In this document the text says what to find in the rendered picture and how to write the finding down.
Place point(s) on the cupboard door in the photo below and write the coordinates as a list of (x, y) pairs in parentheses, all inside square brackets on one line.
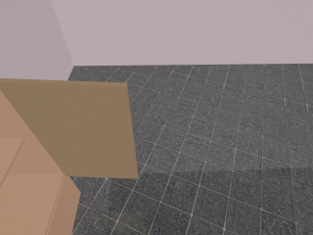
[(85, 126)]

